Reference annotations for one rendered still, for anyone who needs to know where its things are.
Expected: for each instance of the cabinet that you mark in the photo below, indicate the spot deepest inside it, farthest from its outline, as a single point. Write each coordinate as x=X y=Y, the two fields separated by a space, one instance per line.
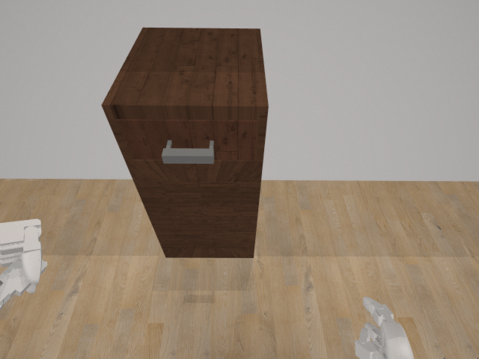
x=196 y=210

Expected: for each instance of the handle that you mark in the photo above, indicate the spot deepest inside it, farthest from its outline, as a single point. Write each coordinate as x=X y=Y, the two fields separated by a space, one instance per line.
x=187 y=155

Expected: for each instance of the robot left hand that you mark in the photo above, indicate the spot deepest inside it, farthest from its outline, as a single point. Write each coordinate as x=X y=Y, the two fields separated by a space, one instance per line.
x=21 y=250

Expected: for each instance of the drawer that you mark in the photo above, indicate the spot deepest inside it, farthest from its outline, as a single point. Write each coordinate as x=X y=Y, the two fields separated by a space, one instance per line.
x=233 y=139

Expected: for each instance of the robot right hand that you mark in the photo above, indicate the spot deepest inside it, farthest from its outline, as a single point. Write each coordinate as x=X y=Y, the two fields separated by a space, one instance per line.
x=389 y=342

